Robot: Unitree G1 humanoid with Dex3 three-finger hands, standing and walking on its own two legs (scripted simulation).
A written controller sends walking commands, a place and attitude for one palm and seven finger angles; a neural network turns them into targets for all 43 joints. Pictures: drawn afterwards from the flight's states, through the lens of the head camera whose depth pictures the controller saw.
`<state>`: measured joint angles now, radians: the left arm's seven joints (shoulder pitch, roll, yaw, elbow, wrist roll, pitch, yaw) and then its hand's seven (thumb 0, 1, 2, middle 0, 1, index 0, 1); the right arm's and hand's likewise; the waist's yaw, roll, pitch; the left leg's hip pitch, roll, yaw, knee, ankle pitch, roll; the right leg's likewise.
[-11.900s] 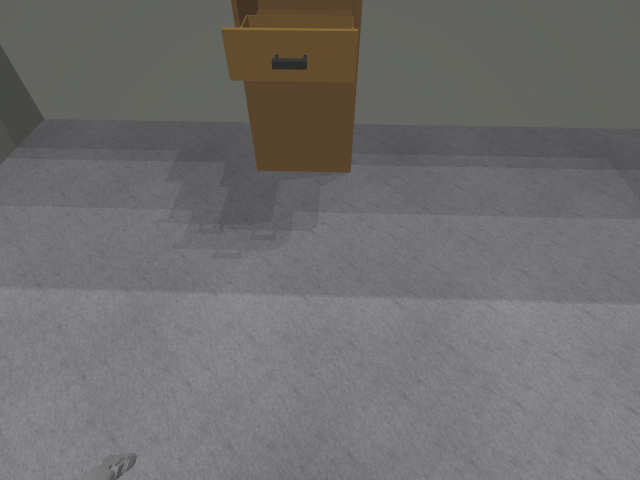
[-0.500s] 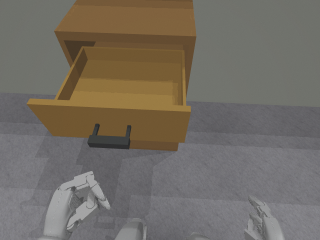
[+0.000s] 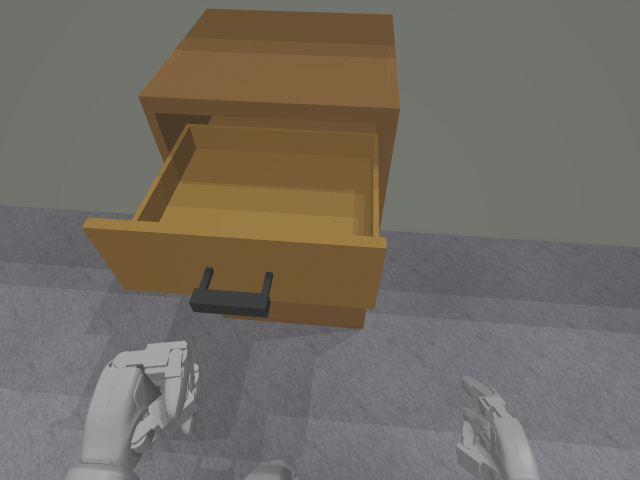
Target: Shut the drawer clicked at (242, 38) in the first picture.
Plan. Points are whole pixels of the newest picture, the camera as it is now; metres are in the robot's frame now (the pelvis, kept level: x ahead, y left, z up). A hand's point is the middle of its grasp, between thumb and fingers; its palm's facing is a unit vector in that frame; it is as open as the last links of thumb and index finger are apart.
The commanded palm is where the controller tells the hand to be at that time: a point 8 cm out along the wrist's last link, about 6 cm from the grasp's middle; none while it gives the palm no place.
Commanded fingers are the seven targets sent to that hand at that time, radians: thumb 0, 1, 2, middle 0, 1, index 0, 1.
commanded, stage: raise the hand and make a fist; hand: left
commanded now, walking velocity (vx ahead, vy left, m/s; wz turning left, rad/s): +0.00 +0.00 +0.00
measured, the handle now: (234, 289) +0.38 +0.16 -0.01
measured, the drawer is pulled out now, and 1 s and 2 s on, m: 0.29 0.29 0.29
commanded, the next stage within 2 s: bring the fist close to the handle in 0.34 s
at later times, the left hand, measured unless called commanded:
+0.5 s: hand (203, 406) +0.18 +0.13 +0.08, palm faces -0.03 -1.00 -0.07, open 3.2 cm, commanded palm +0.16 +0.19 +0.08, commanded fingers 0.00 0.90 0.90 -1.40 -1.60 -1.40 -1.60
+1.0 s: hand (224, 376) +0.23 +0.13 +0.04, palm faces -0.04 -1.00 -0.05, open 3.2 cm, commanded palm +0.21 +0.19 +0.03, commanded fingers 0.00 0.90 0.90 -1.40 -1.60 -1.40 -1.60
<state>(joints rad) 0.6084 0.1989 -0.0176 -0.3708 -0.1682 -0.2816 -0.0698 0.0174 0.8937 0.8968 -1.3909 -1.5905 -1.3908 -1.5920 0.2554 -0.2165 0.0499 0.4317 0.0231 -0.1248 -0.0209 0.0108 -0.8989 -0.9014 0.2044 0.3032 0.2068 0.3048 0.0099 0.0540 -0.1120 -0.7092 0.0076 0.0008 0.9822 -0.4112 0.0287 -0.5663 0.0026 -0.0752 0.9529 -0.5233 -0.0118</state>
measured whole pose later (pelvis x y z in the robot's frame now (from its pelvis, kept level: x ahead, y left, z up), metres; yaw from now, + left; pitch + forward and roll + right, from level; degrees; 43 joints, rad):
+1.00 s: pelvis +0.00 -0.02 -0.02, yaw -1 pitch +14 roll -1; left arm 0.39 0.18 0.06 -0.04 -0.20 -0.41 -0.16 0.02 0.89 0.90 -1.40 -1.60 -1.40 -1.60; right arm 0.22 -0.23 0.01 0.53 0.01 -0.15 -0.02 0.01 -0.90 -0.90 0.20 0.30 0.20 0.30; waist -0.02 0.04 -0.13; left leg -0.87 0.02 0.00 1.07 -0.44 0.01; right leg -0.74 0.01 -0.07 1.07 -0.57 -0.04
